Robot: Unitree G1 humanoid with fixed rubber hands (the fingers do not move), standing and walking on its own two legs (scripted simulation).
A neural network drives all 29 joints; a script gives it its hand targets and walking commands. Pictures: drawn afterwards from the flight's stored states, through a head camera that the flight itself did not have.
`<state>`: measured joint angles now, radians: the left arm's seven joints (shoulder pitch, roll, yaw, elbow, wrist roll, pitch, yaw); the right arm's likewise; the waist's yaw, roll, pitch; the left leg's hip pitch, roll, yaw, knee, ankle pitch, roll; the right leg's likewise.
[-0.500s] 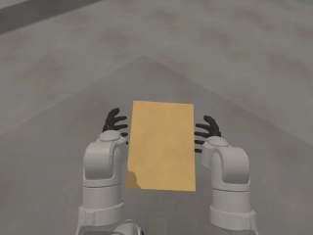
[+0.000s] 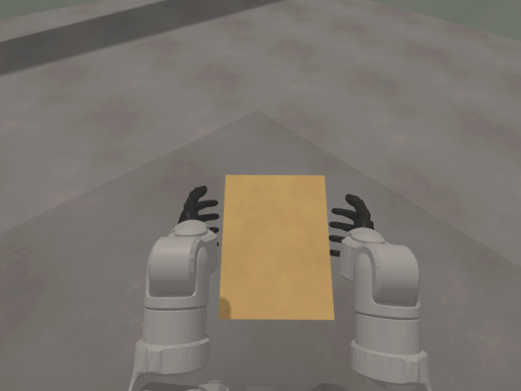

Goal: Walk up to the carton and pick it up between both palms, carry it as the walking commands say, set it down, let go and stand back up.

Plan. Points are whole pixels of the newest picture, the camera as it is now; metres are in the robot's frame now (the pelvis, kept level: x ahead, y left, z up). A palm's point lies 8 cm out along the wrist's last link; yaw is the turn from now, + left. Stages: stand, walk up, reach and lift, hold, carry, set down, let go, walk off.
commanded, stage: carry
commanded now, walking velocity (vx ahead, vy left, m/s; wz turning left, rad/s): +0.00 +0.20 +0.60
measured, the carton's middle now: (273, 251) +0.35 -0.01 +0.03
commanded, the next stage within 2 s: none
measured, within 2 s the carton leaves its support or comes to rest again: neither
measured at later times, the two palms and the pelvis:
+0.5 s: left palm (121, 290) +0.24 +0.18 +0.12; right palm (312, 280) +0.25 -0.05 +0.11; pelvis -0.08 +0.03 +0.02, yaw +8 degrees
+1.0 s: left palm out of the picture +0.11 +0.34 +0.12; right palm (165, 328) +0.20 +0.12 +0.10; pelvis -0.15 +0.09 +0.01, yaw +24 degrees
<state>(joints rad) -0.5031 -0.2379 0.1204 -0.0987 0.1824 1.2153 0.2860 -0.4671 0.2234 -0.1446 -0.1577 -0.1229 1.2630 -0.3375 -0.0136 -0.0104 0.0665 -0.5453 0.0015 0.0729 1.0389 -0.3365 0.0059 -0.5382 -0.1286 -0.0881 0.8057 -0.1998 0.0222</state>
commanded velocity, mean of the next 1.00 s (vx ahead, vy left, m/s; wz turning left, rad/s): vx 0.00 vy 0.20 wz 0.60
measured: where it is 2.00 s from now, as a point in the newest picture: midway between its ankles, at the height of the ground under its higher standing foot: outside the picture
